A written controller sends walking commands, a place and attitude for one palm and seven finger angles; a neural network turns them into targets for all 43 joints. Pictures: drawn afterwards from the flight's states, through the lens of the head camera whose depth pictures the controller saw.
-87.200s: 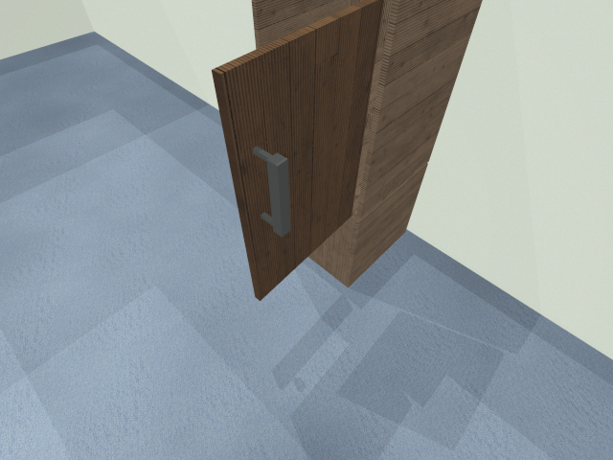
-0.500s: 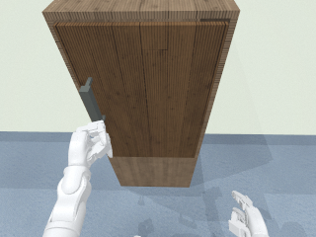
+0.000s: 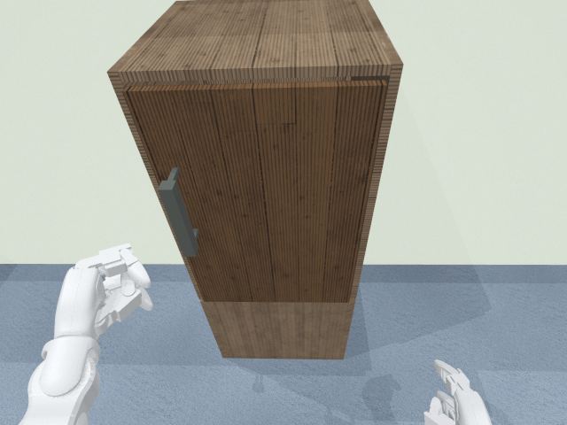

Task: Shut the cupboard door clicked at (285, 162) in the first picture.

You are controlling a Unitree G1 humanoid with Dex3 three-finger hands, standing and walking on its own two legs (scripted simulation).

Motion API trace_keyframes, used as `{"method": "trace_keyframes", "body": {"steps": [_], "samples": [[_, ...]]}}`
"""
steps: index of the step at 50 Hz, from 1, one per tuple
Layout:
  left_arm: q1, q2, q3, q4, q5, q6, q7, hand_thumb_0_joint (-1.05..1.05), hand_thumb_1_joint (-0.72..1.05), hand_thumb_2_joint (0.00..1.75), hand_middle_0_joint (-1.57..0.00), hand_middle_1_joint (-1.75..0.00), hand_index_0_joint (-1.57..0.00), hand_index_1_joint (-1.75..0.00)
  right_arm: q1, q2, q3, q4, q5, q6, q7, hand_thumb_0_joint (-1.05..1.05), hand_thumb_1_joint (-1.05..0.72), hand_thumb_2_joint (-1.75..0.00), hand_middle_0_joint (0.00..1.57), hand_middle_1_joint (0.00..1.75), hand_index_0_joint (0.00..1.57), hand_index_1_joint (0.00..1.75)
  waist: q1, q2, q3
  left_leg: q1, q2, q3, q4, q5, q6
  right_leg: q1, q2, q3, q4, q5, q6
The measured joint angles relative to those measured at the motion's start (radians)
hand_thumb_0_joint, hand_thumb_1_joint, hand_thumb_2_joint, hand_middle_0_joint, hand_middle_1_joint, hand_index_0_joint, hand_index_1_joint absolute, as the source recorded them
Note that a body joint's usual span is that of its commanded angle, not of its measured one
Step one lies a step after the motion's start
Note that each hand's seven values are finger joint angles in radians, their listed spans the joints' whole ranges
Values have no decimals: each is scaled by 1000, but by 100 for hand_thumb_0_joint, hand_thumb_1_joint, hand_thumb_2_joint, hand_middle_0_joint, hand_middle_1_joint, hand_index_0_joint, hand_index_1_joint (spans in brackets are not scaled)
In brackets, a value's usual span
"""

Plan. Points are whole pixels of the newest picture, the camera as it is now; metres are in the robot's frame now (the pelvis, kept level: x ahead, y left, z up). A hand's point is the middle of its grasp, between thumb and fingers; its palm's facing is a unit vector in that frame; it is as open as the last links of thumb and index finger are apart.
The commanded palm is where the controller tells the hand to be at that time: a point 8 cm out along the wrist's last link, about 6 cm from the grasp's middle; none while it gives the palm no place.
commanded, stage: draw the hand back to the body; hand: left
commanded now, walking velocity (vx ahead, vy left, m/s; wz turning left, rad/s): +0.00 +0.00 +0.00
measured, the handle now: (183, 213) +0.47 +0.23 +0.03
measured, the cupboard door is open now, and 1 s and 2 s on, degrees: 0 0 0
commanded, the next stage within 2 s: step back with the hand held close in 0.92 s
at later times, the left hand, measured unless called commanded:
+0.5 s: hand (39, 297) +0.21 +0.28 +0.17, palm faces +0.43 -0.82 -0.38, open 5.8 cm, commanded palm +0.16 +0.32 +0.19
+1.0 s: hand (41, 294) +0.20 +0.27 +0.18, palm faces +0.45 -0.80 -0.40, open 7.4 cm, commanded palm +0.16 +0.31 +0.19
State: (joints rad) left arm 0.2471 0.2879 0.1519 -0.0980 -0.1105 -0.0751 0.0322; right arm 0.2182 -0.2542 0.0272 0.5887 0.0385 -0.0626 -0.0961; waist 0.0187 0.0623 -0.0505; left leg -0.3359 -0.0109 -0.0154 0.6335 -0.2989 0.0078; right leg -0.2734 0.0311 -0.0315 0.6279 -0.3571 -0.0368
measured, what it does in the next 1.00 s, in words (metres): stands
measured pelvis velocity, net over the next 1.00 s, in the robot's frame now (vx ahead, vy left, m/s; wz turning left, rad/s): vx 0.01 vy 0.01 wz -0.01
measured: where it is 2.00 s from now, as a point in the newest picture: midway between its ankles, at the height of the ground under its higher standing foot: outside the picture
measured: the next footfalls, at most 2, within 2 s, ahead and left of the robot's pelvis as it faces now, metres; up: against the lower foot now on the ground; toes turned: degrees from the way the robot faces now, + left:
none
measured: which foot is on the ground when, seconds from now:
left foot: down 0.00-1.00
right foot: down 0.00-1.00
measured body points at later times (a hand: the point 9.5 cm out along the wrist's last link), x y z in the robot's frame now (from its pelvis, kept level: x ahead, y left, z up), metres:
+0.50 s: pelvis +0.01 +0.02 +0.02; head -0.02 -0.01 +0.46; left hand +0.18 +0.32 +0.19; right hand +0.21 -0.19 -0.07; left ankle +0.02 +0.12 -0.73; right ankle -0.01 -0.09 -0.73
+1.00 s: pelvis +0.01 +0.01 +0.02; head -0.01 -0.02 +0.47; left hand +0.17 +0.31 +0.20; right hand +0.20 -0.21 -0.07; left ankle +0.02 +0.12 -0.73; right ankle -0.01 -0.09 -0.73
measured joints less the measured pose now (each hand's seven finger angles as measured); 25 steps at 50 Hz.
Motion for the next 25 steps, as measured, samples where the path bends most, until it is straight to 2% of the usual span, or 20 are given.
{"method": "trace_keyframes", "body": {"steps": [9, 17, 25], "samples": [[77, 15, 32, -83, 36, 11, 56, 2, 89, 89, -93, -109, -93, -110, -26, 26, 20, 14, -11, -1, 0, 2, -90, -89, 20, 29, 20, 30, 21, -2, 39, 122, -7, 12, -124, 53, 11, 121, -8, 14, -127, 59, 11], [138, 26, 86, -168, 43, 11, 64, 2, 89, 89, -71, -85, -72, -86, -30, 37, 25, 27, -20, -20, 18, 2, -90, -89, 20, 29, 20, 30, 42, 6, 46, 179, -19, 17, -180, 71, 22, 178, -19, 20, -185, 78, 22], [178, 47, 152, -232, 39, 10, 64, 2, 89, 89, -50, -62, -50, -62, -32, 37, 18, 35, -23, -21, 27, 2, -90, -89, 20, 30, 20, 30, 53, 8, 51, 201, -25, 17, -202, 77, 26, 200, -26, 20, -207, 84, 27]]}}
